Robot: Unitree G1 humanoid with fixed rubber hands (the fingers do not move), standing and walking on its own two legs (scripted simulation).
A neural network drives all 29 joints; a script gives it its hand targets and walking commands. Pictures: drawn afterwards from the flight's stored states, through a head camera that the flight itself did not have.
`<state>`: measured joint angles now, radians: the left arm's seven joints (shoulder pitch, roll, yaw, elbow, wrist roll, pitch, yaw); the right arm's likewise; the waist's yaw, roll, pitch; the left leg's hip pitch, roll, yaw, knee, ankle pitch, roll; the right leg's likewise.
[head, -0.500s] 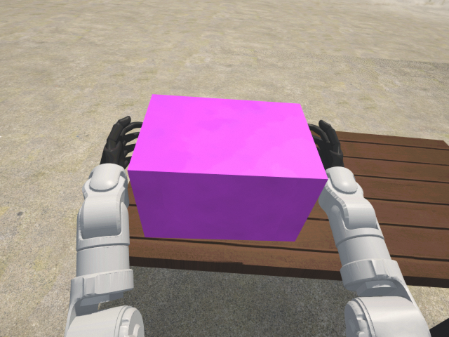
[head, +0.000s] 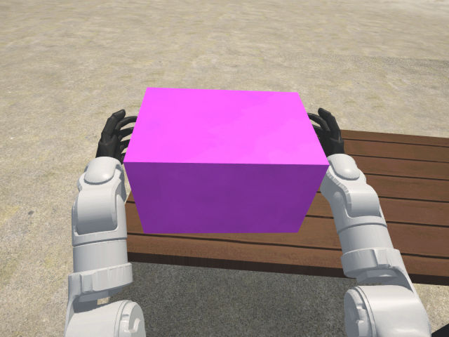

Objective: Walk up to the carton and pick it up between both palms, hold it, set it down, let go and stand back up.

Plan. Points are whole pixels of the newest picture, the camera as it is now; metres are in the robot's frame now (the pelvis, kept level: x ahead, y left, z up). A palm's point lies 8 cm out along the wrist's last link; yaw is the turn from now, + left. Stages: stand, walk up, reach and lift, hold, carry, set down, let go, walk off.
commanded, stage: hold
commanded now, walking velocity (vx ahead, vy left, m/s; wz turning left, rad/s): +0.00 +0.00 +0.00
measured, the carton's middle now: (223, 160) +0.38 +0.00 +0.16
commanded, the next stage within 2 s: none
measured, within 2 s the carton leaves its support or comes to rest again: neither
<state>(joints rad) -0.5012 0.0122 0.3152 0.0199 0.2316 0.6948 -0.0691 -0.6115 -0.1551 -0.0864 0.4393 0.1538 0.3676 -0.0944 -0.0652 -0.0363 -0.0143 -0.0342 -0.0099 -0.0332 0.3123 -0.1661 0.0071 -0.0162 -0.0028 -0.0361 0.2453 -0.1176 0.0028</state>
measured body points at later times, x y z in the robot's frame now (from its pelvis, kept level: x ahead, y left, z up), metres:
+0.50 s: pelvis +0.00 -0.01 +0.00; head -0.06 +0.01 +0.45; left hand +0.36 +0.19 +0.20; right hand +0.37 -0.19 +0.20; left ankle +0.01 +0.11 -0.75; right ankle +0.02 -0.12 -0.75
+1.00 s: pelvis +0.00 +0.00 +0.00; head -0.05 +0.02 +0.45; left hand +0.36 +0.19 +0.19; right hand +0.37 -0.19 +0.20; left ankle +0.01 +0.11 -0.75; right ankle +0.02 -0.12 -0.75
